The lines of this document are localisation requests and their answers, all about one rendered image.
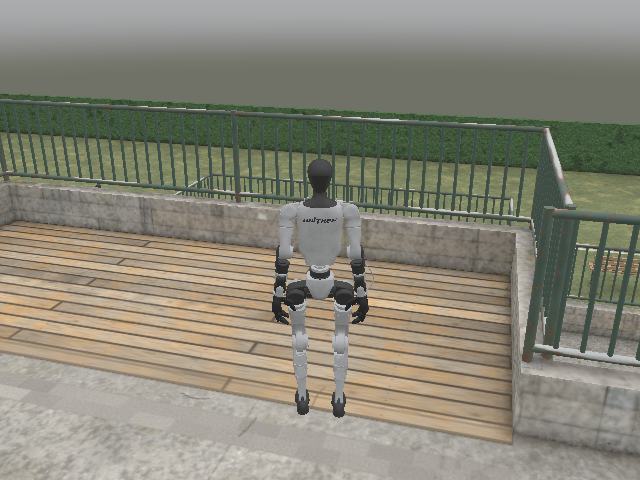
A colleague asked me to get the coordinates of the left robot shin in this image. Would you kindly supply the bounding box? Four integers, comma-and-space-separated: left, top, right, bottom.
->
292, 335, 308, 401

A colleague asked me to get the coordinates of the left robot thigh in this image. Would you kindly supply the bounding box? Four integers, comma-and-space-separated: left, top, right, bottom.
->
286, 279, 309, 352

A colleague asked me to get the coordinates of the left robot hand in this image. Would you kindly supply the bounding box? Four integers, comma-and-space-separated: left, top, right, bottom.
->
272, 295, 296, 325

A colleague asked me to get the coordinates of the right robot hand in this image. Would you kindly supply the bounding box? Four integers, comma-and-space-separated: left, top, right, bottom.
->
345, 295, 369, 324

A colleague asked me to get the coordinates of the left robot upper arm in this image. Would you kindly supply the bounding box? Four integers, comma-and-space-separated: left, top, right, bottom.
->
278, 202, 299, 259

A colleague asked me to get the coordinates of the right robot upper arm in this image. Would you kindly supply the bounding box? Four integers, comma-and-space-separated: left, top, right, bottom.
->
341, 202, 362, 260

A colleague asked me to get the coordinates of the robot left forearm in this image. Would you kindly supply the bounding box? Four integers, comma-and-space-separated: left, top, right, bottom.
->
273, 245, 290, 297

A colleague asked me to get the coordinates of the robot right forearm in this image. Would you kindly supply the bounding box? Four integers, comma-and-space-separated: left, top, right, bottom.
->
350, 245, 368, 297

